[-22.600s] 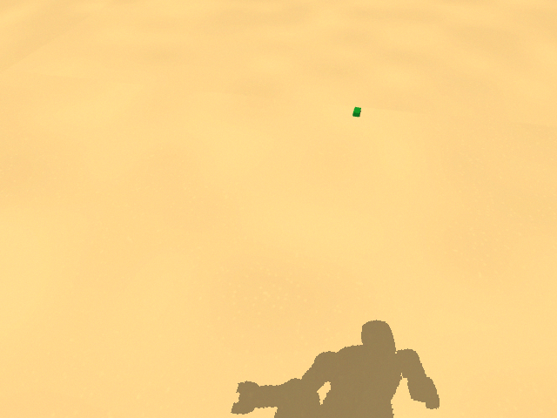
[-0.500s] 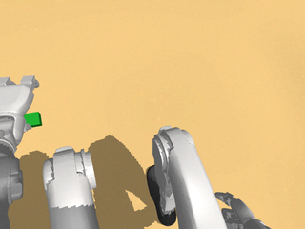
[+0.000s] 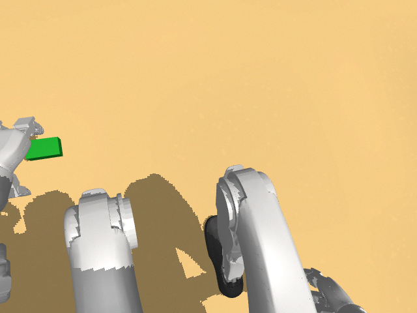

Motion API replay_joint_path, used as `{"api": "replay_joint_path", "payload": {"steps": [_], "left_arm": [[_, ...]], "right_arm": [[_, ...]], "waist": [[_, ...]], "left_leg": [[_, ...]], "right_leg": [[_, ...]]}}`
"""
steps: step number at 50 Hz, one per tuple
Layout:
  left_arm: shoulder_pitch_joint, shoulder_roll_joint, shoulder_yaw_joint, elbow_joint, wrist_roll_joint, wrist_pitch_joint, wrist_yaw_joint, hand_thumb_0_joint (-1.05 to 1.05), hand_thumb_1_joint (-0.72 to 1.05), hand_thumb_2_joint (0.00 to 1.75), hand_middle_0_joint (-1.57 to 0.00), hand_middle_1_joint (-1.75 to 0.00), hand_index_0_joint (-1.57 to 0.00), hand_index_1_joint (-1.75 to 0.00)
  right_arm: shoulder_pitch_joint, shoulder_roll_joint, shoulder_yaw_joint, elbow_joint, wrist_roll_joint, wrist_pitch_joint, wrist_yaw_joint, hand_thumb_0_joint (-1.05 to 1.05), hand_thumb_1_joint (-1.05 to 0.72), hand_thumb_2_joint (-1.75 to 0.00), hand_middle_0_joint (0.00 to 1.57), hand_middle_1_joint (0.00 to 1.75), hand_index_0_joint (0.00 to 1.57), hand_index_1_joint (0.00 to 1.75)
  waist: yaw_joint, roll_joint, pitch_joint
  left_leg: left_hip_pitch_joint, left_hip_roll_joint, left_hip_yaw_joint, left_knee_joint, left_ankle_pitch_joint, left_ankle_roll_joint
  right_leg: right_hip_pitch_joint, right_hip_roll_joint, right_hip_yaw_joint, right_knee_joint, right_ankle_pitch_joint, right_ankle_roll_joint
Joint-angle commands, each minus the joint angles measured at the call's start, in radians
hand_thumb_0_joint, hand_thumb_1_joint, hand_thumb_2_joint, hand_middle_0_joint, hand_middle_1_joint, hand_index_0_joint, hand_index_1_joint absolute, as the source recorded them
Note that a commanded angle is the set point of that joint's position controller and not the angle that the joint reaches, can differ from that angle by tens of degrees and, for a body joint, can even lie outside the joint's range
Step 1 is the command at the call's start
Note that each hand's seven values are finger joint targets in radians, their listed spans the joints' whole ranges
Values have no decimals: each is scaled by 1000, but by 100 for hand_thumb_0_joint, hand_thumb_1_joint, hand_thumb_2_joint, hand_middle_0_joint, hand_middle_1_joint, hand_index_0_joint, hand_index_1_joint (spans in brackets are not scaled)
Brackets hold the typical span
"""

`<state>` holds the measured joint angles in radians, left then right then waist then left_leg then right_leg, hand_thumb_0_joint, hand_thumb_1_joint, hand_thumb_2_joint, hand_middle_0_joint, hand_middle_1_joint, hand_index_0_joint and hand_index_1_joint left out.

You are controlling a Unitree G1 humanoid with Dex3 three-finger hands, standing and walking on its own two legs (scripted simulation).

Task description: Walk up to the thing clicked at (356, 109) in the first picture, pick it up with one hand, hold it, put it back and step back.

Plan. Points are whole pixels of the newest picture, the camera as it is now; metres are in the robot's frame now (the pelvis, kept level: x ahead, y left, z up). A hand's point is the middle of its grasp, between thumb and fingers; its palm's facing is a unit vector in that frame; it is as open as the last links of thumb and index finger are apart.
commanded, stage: close in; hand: left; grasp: from above
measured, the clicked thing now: (44, 148) +0.44 +0.29 -0.30
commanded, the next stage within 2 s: rest palm in 0.02 s
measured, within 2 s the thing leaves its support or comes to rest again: neither
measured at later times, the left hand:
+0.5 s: hand (32, 142) +0.44 +0.29 -0.24, palm faces -0.45 -0.12 -0.88, open 13.9 cm
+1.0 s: hand (44, 150) +0.42 +0.28 -0.26, palm faces -0.41 -0.08 -0.91, open 14.2 cm
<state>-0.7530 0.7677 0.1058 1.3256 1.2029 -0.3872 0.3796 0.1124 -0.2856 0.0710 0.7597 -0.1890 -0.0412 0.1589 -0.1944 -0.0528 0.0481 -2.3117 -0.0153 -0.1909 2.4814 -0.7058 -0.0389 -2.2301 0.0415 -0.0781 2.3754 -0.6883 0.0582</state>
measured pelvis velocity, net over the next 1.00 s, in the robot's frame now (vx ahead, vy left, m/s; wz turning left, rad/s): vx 0.00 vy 0.01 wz -0.08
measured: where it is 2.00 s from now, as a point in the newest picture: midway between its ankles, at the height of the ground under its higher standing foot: (176, 285)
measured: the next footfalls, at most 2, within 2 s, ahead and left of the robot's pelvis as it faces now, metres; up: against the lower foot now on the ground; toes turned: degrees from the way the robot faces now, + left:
none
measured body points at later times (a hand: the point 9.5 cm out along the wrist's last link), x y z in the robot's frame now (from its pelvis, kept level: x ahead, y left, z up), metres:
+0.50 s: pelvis +0.00 +0.01 -0.02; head +0.26 +0.10 +0.34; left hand +0.46 +0.30 -0.19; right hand +0.06 -0.26 -0.10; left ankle +0.07 +0.13 -0.28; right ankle +0.10 -0.13 -0.28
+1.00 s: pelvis +0.00 +0.01 -0.02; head +0.25 +0.12 +0.34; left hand +0.44 +0.28 -0.21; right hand +0.06 -0.27 -0.09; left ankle +0.07 +0.13 -0.28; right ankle +0.10 -0.13 -0.28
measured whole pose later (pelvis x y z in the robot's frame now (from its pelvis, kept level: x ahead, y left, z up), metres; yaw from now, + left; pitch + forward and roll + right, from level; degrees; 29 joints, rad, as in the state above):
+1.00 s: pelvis +0.00 +0.01 -0.02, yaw -5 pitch +27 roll -13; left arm -0.91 0.85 0.09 1.74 1.35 -0.27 0.78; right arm 0.03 -0.32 0.20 0.79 -0.33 -0.20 0.27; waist -0.33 -0.11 0.08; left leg -2.34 0.00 -0.25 2.59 -0.74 -0.02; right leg -2.25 0.08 -0.12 2.42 -0.68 0.07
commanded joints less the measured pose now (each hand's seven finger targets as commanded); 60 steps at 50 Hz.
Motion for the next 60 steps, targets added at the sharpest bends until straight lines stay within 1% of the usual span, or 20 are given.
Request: {"api": "replay_joint_path", "payload": {"steps": [1, 3, 6, 10, 11, 14, 16, 18, 20, 22, 28, 31, 35, 37, 43, 47, 48, 55, 57, 60], "left_arm": [[-276, 192, 67, -194, 72, -62, 193, 0, -35, 82, -20, -86, -22, -84], [-301, 176, 69, -96, 122, -29, 275, 0, -39, 87, -18, -84, -19, -83], [-406, 157, 37, 42, 197, 36, 368, 0, -38, 87, -20, -82, -20, -81], [-446, 108, -35, 227, 195, 137, 415, 0, -41, 90, -14, -89, -15, -88], [-467, 121, -36, 257, 190, 157, 419, 0, -42, 90, -13, -92, -14, -91], [-497, 123, -64, 326, 159, 210, 393, 0, -46, 93, -8, -99, -10, -97], [-509, 160, -45, 347, 135, 231, 365, 0, -49, 95, -7, -101, -8, -99], [-543, 232, 4, 297, 113, 230, 331, 0, -49, 95, -6, -102, -8, -100], [-473, 269, 42, 329, 96, 230, 303, 0, -50, 95, -6, -102, -7, -101], [-435, 257, 43, 339, 85, 218, 270, 0, -50, 95, -6, -103, -7, -101], [-376, 352, 93, 258, 49, 136, 227, 0, -53, 97, -6, -100, -7, -99], [-383, 366, 95, 217, 59, 76, 229, 0, -55, 99, -6, -97, -6, -97], [-355, 394, 112, 194, 79, 15, 270, 0, -54, 99, -7, -95, -6, -96], [-350, 345, 73, 222, 104, 7, 300, 0, -53, 100, -7, -93, -6, -95], [-353, 324, 38, 291, 144, 63, 414, 0, -52, 99, -8, -92, -6, -93], [-393, 282, -3, 328, 141, 123, 454, 0, -54, 100, -7, -93, -5, -94], [-404, 270, -29, 340, 141, 140, 456, 0, -53, 99, -7, -93, -6, -94], [-457, 279, -34, 350, 75, 203, 428, 0, -52, 96, -6, -98, -6, -98], [-471, 343, 27, 355, 68, 206, 411, 0, -51, 95, -6, -99, -7, -99], [-445, 332, 38, 377, 64, 202, 368, 0, -51, 94, -6, -100, -7, -99]], "right_arm": [[132, -275, -105, -20, -1, -3, -7, 0, -89, -89, 20, 30, 20, 30], [113, -266, -102, -2, -8, -10, -4, 0, -89, -89, 20, 30, 20, 30], [98, -270, -99, 42, -20, -20, 4, 0, -89, -89, 20, 30, 20, 30], [64, -268, -82, 68, -38, -54, 25, 0, -89, -90, 20, 30, 20, 30], [62, -275, -78, 64, -42, -67, 30, 0, -89, -90, 20, 30, 20, 30], [51, -287, -64, 56, -48, -97, 43, 0, -89, -90, 20, 30, 20, 30], [62, -297, -49, 46, -47, -114, 51, 0, -90, -90, 20, 30, 20, 30], [74, -300, -34, 20, -44, -129, 58, 0, -90, -90, 20, 30, 20, 30], [88, -304, -18, 3, -45, -131, 59, 0, -90, -90, 20, 30, 20, 30], [106, -296, -7, -2, -57, -134, 65, 0, -90, -90, 20, 30, 20, 30], [148, -295, 30, -7, -74, -119, 70, 0, -90, -90, 20, 30, 20, 30], [164, -305, 49, -7, -90, -114, 74, 0, -89, -90, 20, 30, 20, 30], [170, -322, 49, 3, -101, -115, 79, 0, -89, -90, 20, 30, 20, 30], [160, -318, 57, 9, -114, -122, 88, 0, -89, -90, 20, 30, 20, 30], [119, -337, 58, 37, -134, -144, 95, 0, -88, -90, 20, 30, 20, 30], [84, -348, 52, 43, -130, -163, 106, 0, -89, -90, 20, 30, 20, 30], [78, -349, 54, 40, -125, -173, 112, 0, -89, -90, 20, 30, 20, 30], [65, -367, 54, 26, -97, -220, 131, 0, -89, -90, 20, 30, 20, 30], [67, -384, 54, 8, -92, -234, 133, 0, -90, -90, 20, 30, 20, 30], [88, -370, 59, 0, -96, -235, 138, 0, -90, -90, 20, 30, 20, 30]], "waist": [[-32, 399, -712], [-55, 408, -667], [-84, 393, -651], [-107, 373, -606], [-121, 370, -588], [-137, 351, -557], [-137, 340, -558], [-132, 350, -586], [-119, 369, -623], [-135, 369, -637], [-121, 391, -682], [-144, 379, -662], [-140, 386, -656], [-150, 399, -636], [-153, 386, -562], [-166, 391, -543], [-169, 403, -521], [-174, 371, -519], [-175, 376, -505], [-192, 398, -531]], "left_leg": [[563, 15, 117, -259, 194, 31], [575, 21, 119, -268, 186, 30], [550, 13, 118, -262, 168, 36], [483, 3, 120, -264, 99, 49], [463, 3, 118, -263, 78, 51], [432, 7, 108, -259, 22, 59], [424, 9, 105, -247, 21, 65], [432, 10, 101, -227, 61, 66], [447, 10, 104, -224, 140, 64], [456, 9, 107, -205, 191, 64], [472, 16, 97, -186, 286, 57], [463, 19, 98, -148, 286, 55], [469, 26, 94, -136, 269, 50], [490, 30, 88, -143, 256, 45], [448, 31, 77, -172, 185, 42], [437, 36, 65, -185, 160, 41], [425, 34, 71, -171, 156, 41], [415, 41, 49, -184, 108, 50], [411, 40, 43, -186, 112, 49], [446, 41, 40, -185, 161, 45]], "right_leg": [[233, 23, -121, -187, 203, -97], [174, 20, -130, -171, 195, -84], [118, 23, -135, -176, 185, -84], [86, 26, -134, -184, 136, -79], [89, 23, -135, -186, 124, -76], [93, 22, -130, -193, 92, -73], [112, 20, -127, -194, 94, -70], [142, 18, -126, -177, 131, -72], [206, 20, -126, -165, 189, -71], [255, 26, -134, -151, 240, -71], [382, 39, -145, -158, 337, -74], [396, 40, -151, -152, 347, -75], [410, 49, -151, -158, 339, -73], [377, 55, -163, -146, 322, -72], [299, 68, -178, -162, 246, -79], [264, 75, -186, -161, 225, -82], [248, 69, -180, -149, 225, -83], [248, 59, -175, -168, 194, -78], [256, 47, -178, -156, 197, -76], [287, 52, -183, -148, 240, -75]]}}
